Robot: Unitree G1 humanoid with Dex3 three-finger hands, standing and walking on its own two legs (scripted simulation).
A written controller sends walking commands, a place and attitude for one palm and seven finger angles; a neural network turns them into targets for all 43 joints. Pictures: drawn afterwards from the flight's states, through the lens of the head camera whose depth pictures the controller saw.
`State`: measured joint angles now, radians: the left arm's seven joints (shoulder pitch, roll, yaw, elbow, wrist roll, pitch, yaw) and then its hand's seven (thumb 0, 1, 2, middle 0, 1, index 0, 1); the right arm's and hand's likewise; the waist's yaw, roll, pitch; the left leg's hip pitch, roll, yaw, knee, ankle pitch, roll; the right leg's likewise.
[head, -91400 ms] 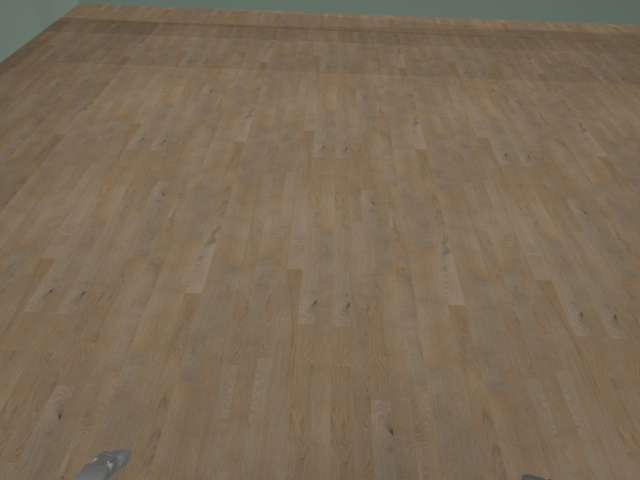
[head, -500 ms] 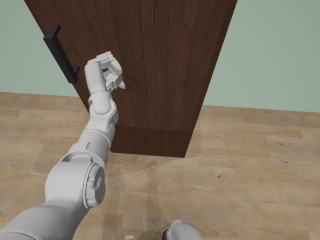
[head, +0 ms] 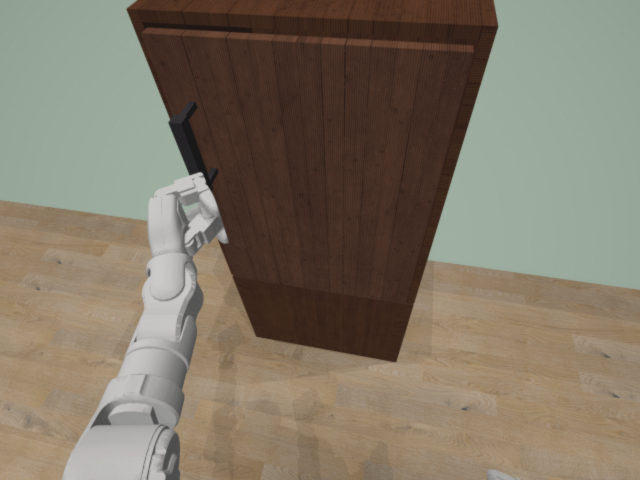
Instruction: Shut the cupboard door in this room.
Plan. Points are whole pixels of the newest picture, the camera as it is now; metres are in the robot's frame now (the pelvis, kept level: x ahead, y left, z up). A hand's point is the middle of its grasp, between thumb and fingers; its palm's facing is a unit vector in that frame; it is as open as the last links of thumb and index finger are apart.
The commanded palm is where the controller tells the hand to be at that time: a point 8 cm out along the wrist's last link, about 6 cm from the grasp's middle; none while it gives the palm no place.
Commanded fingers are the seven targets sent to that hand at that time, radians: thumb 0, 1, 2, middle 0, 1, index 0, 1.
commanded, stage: draw the hand back to the body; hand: left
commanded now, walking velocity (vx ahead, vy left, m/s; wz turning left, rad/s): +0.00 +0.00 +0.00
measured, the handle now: (197, 151) +0.59 +0.19 +0.08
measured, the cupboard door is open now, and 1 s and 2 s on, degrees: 0 0 0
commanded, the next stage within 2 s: step back with the hand held close in 1.26 s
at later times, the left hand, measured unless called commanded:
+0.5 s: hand (68, 308) +0.27 +0.24 +0.15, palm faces +0.21 -0.95 -0.23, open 3.5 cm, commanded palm +0.23 +0.29 +0.17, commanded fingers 0.00 0.90 0.90 -0.69 -0.84 -0.69 -0.84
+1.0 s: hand out of the picture +0.18 +0.37 +0.19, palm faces +0.53 -0.74 -0.41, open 6.9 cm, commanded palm +0.13 +0.39 +0.20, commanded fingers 0.00 0.90 0.90 -0.20 -0.30 -0.20 -0.30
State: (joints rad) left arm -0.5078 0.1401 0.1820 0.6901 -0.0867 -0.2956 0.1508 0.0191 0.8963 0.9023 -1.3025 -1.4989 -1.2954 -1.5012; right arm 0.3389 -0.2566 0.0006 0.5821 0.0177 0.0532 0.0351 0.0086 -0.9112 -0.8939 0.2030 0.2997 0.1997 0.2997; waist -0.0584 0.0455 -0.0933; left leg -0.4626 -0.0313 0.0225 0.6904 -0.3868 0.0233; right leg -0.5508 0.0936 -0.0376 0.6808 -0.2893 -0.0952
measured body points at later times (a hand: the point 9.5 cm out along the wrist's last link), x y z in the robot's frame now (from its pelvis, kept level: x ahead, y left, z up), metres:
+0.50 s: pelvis +0.00 +0.05 +0.02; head -0.02 +0.03 +0.47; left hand +0.25 +0.29 +0.16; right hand +0.20 -0.16 -0.05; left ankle -0.03 +0.11 -0.72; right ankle +0.03 -0.05 -0.72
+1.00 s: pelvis +0.01 +0.09 +0.02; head -0.01 +0.07 +0.47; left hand +0.15 +0.41 +0.21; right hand +0.21 -0.12 -0.06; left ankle -0.03 +0.11 -0.72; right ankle +0.03 -0.04 -0.72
